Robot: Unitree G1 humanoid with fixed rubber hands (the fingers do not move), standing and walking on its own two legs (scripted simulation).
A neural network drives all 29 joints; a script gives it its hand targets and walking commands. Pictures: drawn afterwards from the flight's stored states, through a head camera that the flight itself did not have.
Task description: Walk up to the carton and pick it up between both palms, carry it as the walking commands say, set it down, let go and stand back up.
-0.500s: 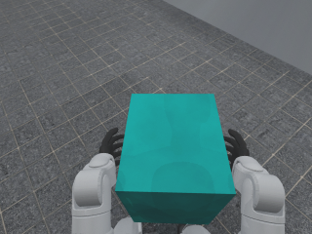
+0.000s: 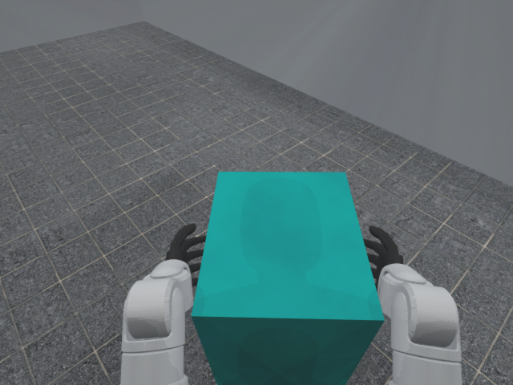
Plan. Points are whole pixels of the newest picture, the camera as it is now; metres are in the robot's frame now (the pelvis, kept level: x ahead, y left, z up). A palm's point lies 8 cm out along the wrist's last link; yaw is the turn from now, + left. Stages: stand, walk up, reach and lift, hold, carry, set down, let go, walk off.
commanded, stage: carry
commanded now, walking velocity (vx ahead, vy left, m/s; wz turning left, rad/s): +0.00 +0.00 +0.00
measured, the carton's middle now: (280, 281) +0.30 +0.00 +0.01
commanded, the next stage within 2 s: none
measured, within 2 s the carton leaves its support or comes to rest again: neither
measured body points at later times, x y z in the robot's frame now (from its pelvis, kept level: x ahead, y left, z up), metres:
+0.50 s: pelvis -0.02 +0.00 +0.00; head -0.03 +0.01 +0.45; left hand +0.26 +0.16 +0.08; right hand +0.27 -0.14 +0.08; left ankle +0.04 +0.13 -0.73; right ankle +0.00 -0.12 -0.73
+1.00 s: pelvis -0.01 +0.01 +0.00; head -0.02 +0.03 +0.45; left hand +0.27 +0.18 +0.07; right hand +0.28 -0.13 +0.08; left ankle +0.04 +0.13 -0.73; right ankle +0.00 -0.12 -0.73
